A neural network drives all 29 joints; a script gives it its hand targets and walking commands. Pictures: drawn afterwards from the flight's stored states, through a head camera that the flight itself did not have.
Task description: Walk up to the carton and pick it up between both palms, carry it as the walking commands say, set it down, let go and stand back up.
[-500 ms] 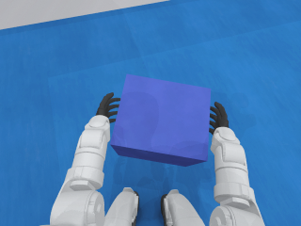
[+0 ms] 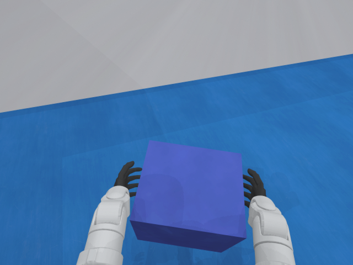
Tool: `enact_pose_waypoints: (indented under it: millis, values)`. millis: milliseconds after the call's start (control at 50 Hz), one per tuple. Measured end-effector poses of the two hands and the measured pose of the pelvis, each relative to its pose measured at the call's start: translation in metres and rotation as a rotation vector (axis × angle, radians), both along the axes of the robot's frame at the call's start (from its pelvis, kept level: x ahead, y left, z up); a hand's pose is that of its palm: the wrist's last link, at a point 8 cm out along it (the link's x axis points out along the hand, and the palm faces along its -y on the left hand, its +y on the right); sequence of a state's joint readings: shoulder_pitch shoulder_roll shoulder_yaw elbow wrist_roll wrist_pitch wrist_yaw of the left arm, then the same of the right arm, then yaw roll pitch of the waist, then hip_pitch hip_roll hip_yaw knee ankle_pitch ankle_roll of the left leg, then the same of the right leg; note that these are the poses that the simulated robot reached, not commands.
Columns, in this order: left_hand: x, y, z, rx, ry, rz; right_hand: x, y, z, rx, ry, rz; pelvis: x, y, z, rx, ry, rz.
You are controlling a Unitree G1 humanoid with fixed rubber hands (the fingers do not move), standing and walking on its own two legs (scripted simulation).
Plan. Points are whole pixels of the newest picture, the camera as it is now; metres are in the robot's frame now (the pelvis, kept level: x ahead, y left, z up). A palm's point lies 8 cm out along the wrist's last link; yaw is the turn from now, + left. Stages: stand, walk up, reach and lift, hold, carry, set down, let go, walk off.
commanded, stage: reach and lift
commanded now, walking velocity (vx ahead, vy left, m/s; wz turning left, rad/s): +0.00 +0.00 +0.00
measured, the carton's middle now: (186, 198) +0.30 -0.03 -0.06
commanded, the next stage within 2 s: hold in 1.70 s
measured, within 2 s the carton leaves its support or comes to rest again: neither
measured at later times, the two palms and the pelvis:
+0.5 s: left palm (116, 190) +0.28 +0.14 +0.03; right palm (260, 194) +0.27 -0.18 +0.04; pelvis -0.01 -0.01 +0.00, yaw +0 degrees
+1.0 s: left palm (111, 195) +0.27 +0.15 +0.03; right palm (255, 192) +0.27 -0.18 +0.04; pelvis +0.00 -0.01 +0.01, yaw +0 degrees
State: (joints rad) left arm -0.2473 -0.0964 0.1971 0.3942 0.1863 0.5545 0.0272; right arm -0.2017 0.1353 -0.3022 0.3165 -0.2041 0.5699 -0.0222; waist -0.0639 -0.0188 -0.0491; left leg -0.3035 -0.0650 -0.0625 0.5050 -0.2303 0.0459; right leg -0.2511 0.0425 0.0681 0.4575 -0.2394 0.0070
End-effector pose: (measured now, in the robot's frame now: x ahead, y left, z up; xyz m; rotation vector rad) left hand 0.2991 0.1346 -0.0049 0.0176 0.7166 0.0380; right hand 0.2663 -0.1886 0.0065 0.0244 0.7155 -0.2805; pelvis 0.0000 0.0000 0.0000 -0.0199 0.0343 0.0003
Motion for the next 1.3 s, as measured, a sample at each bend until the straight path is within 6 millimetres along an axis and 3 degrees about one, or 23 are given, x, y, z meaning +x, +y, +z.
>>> enact_pose_waypoints:
  millis: [200,380,700,1040,1300]
  values:
    - [-0.004,-0.005,0.026,0.003,-0.027,-0.005,-0.006,-0.004,0.025,-0.008,-0.025,-0.002,-0.001,-0.002,0.004,0.004,-0.079,0.008]
    - [-0.009,-0.004,0.038,0.01,-0.035,0.014,-0.005,-0.005,0.034,-0.012,-0.031,0.024,-0.006,-0.005,0.003,0.009,-0.13,-0.002]
    - [-0.024,0.016,0.035,0.025,-0.013,0.085,0.007,0.015,0.031,-0.017,-0.008,0.113,-0.005,-0.01,0.004,0.012,-0.147,0.012]
    - [-0.031,0.013,0.035,0.024,-0.016,0.107,0.004,0.012,0.029,-0.022,-0.011,0.133,0.0,-0.011,0.006,0.014,-0.127,0.005]
    - [-0.044,0.013,0.033,0.026,-0.013,0.131,-0.002,0.012,0.026,-0.018,-0.009,0.154,-0.007,-0.017,0.004,0.017,-0.128,0.01]
